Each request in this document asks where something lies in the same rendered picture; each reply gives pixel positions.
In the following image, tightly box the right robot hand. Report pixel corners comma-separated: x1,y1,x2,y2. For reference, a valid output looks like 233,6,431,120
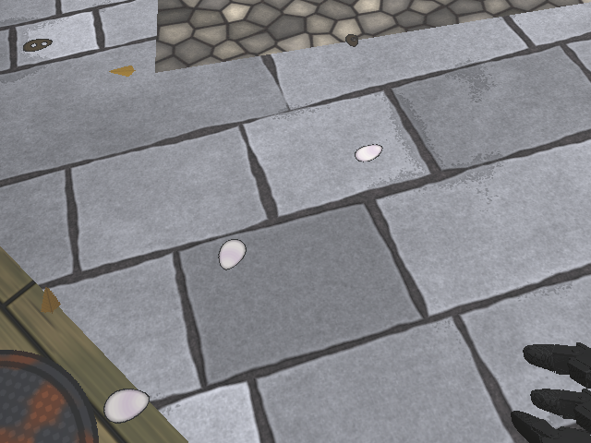
511,342,591,443

